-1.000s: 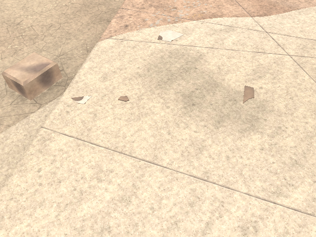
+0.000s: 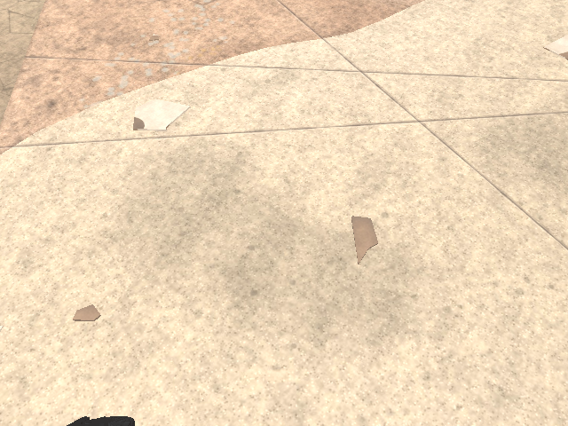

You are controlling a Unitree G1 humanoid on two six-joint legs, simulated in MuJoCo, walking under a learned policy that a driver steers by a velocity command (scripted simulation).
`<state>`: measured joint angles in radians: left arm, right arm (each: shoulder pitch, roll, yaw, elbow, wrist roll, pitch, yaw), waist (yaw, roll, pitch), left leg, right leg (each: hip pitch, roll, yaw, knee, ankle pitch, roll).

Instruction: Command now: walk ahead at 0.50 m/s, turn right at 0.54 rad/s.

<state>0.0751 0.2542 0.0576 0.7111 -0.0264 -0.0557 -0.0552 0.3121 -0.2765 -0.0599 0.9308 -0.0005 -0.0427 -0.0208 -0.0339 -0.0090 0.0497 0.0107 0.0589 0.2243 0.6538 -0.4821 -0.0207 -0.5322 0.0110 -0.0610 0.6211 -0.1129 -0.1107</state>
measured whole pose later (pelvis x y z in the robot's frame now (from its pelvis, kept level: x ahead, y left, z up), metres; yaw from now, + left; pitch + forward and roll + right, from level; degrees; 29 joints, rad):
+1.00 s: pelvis +0.54 -0.07 +0.02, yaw -5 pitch +2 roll +0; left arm 0.14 0.25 0.04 0.64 0.00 -0.10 0.00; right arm 0.37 -0.30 -0.06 0.80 0.03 -0.05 -0.01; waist -0.05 0.03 -0.01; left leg -0.38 -0.02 -0.09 1.06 -0.43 0.02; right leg -0.33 0.01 0.00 0.49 -0.20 -0.02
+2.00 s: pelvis +1.09 +0.00 +0.01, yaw +8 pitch +2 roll +0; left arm 0.15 0.30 0.05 0.67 -0.02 -0.08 -0.05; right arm 0.31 -0.31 -0.05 0.80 0.00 -0.06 0.00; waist -0.03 0.01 0.03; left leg -0.18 -0.03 -0.02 1.00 -0.47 0.01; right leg -0.49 0.06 -0.02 0.59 -0.16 -0.08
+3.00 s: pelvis +1.62 -0.03 +0.02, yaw -11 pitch +2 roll +1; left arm 0.09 0.27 0.03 0.64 0.01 -0.07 -0.03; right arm 0.35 -0.30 -0.04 0.86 0.01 -0.06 0.00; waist -0.05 0.01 0.04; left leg -0.30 0.01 -0.04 1.05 -0.51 -0.02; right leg -0.41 0.01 -0.02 0.52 -0.15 -0.04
